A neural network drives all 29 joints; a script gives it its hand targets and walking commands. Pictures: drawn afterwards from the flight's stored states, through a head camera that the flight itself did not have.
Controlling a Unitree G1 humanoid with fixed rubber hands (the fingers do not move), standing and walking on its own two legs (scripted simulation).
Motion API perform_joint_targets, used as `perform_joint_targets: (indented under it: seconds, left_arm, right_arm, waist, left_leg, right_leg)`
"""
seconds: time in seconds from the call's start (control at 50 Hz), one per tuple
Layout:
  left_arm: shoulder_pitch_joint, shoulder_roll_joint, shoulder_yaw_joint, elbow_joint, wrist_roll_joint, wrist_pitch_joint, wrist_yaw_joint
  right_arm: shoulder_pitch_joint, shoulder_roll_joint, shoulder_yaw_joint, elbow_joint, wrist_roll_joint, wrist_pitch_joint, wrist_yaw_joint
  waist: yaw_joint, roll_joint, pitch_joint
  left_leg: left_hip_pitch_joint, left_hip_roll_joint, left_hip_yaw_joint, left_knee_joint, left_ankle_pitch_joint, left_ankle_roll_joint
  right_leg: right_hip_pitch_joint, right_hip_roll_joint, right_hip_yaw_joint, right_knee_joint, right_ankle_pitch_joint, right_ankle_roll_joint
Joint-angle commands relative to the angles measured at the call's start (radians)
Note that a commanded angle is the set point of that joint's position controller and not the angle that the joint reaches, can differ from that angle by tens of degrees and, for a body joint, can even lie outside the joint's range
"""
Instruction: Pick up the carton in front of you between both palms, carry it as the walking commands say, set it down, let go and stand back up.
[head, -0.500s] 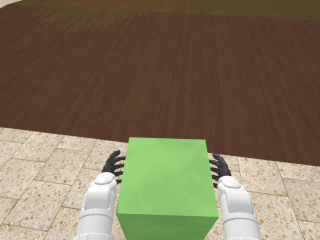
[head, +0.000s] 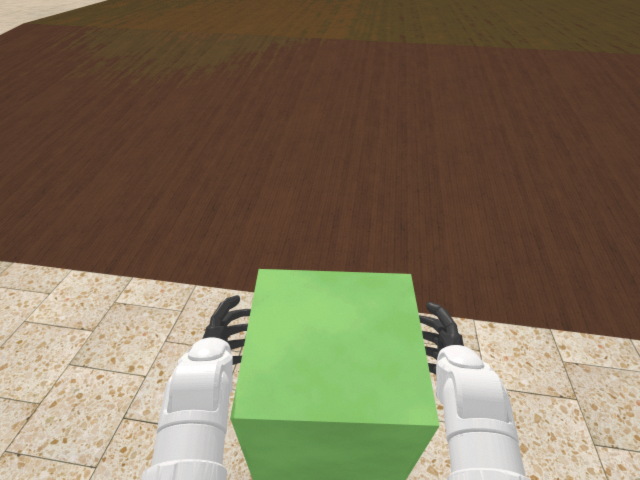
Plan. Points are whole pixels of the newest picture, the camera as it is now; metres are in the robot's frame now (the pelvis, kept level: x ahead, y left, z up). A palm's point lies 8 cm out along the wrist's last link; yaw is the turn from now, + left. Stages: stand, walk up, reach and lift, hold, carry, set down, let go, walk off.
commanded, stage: hold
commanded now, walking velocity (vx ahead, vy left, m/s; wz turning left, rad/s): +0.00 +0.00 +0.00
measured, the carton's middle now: (330, 382) +0.29 +0.00 -0.03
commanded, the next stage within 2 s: carry in 0.80 s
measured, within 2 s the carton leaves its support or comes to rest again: neither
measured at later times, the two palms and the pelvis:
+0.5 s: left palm (217, 346) +0.29 +0.15 +0.05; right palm (448, 354) +0.29 -0.15 +0.05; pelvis +0.00 +0.00 +0.00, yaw +0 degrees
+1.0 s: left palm (212, 327) +0.31 +0.16 +0.06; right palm (441, 333) +0.31 -0.14 +0.06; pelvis +0.03 +0.01 -0.01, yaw +1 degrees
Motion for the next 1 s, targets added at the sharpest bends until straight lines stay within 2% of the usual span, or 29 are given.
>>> perform_joint_targets:
  seconds: [0.0, 0.24, 0.54, 0.76, 0.78, 0.8, 0.82, 0.84, 0.86, 0.9, 0.94, 0.96, 0.98]
  left_arm:
    - [-0.544, -0.925, -0.562, -0.028, -0.257, -0.038, -0.237]
    - [-0.541, -0.922, -0.549, -0.005, -0.25, -0.038, -0.235]
    - [-0.465, -0.912, -0.571, -0.066, -0.264, -0.03, -0.224]
    - [-0.452, -0.904, -0.576, -0.08, -0.267, -0.029, -0.223]
    - [-0.483, -0.909, -0.59, -0.11, -0.284, -0.025, -0.222]
    - [-0.501, -0.922, -0.614, -0.126, -0.299, -0.019, -0.22]
    - [-0.484, -0.918, -0.617, -0.129, -0.301, -0.009, -0.217]
    - [-0.507, -0.926, -0.64, -0.169, -0.308, -0.002, -0.211]
    - [-0.525, -0.928, -0.663, -0.215, -0.321, 0.008, -0.205]
    - [-0.479, -0.928, -0.707, -0.271, -0.352, 0.044, -0.187]
    - [-0.466, -0.914, -0.749, -0.343, -0.384, 0.086, -0.168]
    - [-0.469, -0.9, -0.767, -0.385, -0.396, 0.112, -0.156]
    - [-0.474, -0.882, -0.778, -0.414, -0.402, 0.144, -0.143]
  right_arm:
    - [-0.562, 0.928, 0.569, -0.047, 0.268, -0.044, 0.239]
    - [-0.56, 0.922, 0.554, -0.022, 0.256, -0.044, 0.238]
    - [-0.49, 0.908, 0.575, -0.081, 0.269, -0.038, 0.233]
    - [-0.477, 0.905, 0.58, -0.094, 0.27, -0.036, 0.231]
    - [-0.514, 0.909, 0.598, -0.108, 0.28, -0.033, 0.231]
    - [-0.522, 0.924, 0.612, -0.127, 0.291, -0.027, 0.228]
    - [-0.509, 0.914, 0.622, -0.142, 0.304, -0.018, 0.225]
    - [-0.523, 0.929, 0.654, -0.173, 0.321, -0.011, 0.222]
    - [-0.549, 0.933, 0.683, -0.216, 0.342, -0.002, 0.217]
    - [-0.539, 0.925, 0.736, -0.288, 0.376, 0.031, 0.202]
    - [-0.524, 0.917, 0.782, -0.357, 0.41, 0.074, 0.184]
    - [-0.526, 0.914, 0.799, -0.386, 0.424, 0.101, 0.174]
    - [-0.529, 0.902, 0.804, -0.403, 0.43, 0.131, 0.163]
  waist:
    - [0.0, -0.002, -0.223]
    - [0.0, -0.001, -0.221]
    - [0.0, 0.0, -0.24]
    - [0.001, 0.0, -0.236]
    - [0.0, -0.008, -0.244]
    - [0.003, -0.021, -0.243]
    - [-0.001, -0.03, -0.219]
    - [-0.002, -0.038, -0.191]
    - [-0.002, -0.048, -0.185]
    - [0.005, -0.094, -0.285]
    - [0.001, -0.143, -0.339]
    - [0.0, -0.131, -0.338]
    - [-0.001, -0.07, -0.314]
  left_leg:
    - [0.015, -0.06, 0.076, -0.056, 0.073, 0.0]
    - [0.021, -0.06, 0.077, -0.058, 0.09, -0.003]
    - [0.053, -0.063, 0.072, -0.061, 0.198, -0.008]
    - [0.048, -0.065, 0.071, -0.062, 0.193, -0.007]
    - [-0.066, 0.114, 0.051, 0.025, 0.037, 0.011]
    - [-0.105, 0.086, 0.024, 0.007, -0.259, 0.022]
    - [-0.173, 0.082, 0.009, -0.006, -0.45, 0.027]
    - [-0.232, 0.071, 0.017, 0.01, -0.53, 0.021]
    - [-0.255, 0.06, 0.047, 0.054, -0.454, 0.012]
    - [-0.238, 0.035, 0.137, 0.178, -0.234, -0.002]
    - [-0.229, 0.013, 0.187, 0.133, -0.214, -0.002]
    - [-0.183, 0.02, 0.179, 0.082, -0.225, 0.006]
    - [-0.123, 0.058, 0.124, 0.018, -0.287, 0.022]
  right_leg:
    - [0.034, 0.058, -0.073, -0.054, 0.073, 0.007]
    - [0.038, 0.061, -0.074, -0.056, 0.085, 0.006]
    - [0.062, 0.067, -0.067, -0.056, 0.187, 0.009]
    - [0.057, 0.066, -0.067, -0.055, 0.185, 0.011]
    - [-0.06, -0.115, -0.041, 0.025, 0.026, -0.007]
    - [-0.108, -0.1, -0.003, -0.023, -0.276, -0.021]
    - [-0.151, -0.104, 0.021, -0.043, -0.491, -0.031]
    - [-0.196, -0.106, 0.044, -0.059, -0.582, -0.041]
    - [-0.202, -0.116, 0.048, -0.065, -0.538, -0.046]
    - [-0.138, -0.177, 0.087, -0.073, -0.414, -0.076]
    - [-0.119, -0.204, 0.099, -0.066, -0.454, -0.098]
    - [-0.169, -0.19, 0.069, -0.04, -0.478, -0.094]
    - [-0.263, -0.152, 0.004, 0.019, -0.47, -0.075]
